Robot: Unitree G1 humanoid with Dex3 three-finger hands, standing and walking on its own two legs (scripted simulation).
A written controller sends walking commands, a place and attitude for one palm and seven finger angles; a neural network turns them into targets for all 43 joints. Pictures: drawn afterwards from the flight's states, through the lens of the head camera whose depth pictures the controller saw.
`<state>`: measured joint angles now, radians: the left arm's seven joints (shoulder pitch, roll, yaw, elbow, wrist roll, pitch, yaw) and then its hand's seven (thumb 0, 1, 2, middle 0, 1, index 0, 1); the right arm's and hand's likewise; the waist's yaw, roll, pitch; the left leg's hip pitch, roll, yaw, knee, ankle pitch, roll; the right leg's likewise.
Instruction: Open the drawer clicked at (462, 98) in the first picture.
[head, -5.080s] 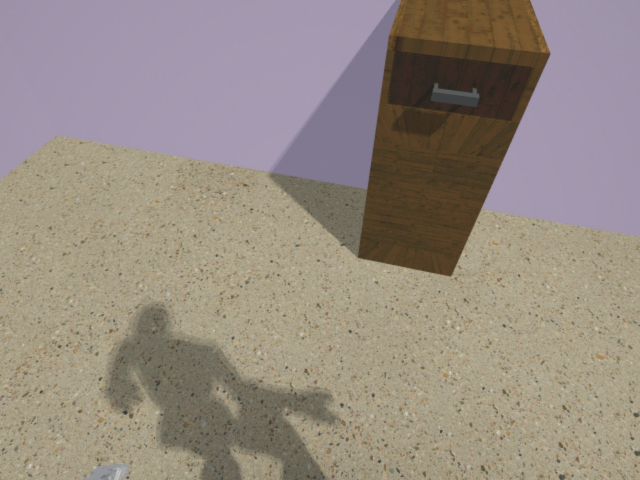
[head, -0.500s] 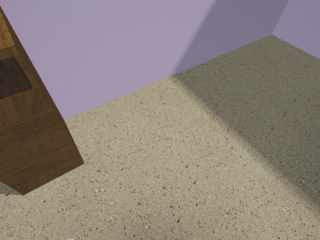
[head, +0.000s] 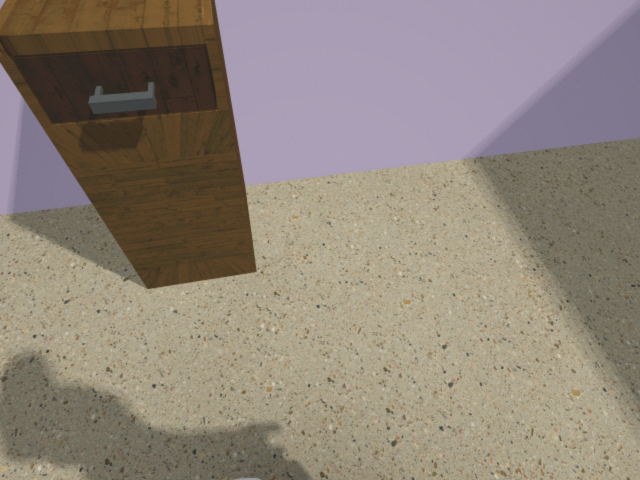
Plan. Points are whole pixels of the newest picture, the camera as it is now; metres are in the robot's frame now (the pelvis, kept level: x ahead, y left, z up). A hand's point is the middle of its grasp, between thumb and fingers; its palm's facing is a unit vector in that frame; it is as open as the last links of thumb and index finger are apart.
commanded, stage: turn to face it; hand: left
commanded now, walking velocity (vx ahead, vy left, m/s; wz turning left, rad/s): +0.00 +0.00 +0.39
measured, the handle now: (124, 95) +0.75 +0.44 +0.01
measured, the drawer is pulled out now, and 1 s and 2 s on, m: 0.00 0.00 0.00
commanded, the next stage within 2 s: take the last steps up to it in 0.42 s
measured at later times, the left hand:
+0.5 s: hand out of the picture +0.06 +0.18 -0.14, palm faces +0.17 -0.95 -0.27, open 7.3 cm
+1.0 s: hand out of the picture -0.13 +0.18 -0.17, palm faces +0.36 -0.92 -0.15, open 7.3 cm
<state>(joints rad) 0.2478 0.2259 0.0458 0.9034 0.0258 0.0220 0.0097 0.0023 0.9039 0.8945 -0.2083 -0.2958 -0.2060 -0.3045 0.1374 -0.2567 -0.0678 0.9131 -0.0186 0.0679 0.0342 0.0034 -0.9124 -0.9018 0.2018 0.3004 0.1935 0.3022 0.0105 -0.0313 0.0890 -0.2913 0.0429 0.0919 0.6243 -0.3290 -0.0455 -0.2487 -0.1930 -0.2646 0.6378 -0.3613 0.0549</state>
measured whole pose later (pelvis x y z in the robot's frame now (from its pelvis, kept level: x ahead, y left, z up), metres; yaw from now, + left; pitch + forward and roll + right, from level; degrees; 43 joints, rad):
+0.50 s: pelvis +0.00 -0.02 +0.01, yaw +10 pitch -1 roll +1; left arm 0.19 0.17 0.02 0.92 0.02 0.00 0.02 0.00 0.91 0.90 -0.20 -0.29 -0.20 -0.30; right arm 0.21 -0.22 -0.06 0.98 -0.02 0.07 0.00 0.00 -0.91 -0.90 0.21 0.30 0.20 0.30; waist -0.02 0.05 0.05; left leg -0.36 -0.03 -0.04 0.79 -0.45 -0.02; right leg -0.25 -0.04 -0.10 0.58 -0.31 -0.03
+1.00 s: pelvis +0.02 +0.05 +0.01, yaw +15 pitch -1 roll -1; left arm 0.46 0.18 0.04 1.17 0.03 0.02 0.00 0.00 0.91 0.89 -0.20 -0.29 -0.20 -0.30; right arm 0.21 -0.17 -0.04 1.02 -0.03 -0.02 0.01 0.00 -0.91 -0.90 0.20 0.30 0.19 0.30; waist 0.05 -0.04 0.01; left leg -0.23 0.06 0.14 0.56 -0.31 0.03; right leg -0.24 -0.10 -0.13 0.74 -0.46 0.02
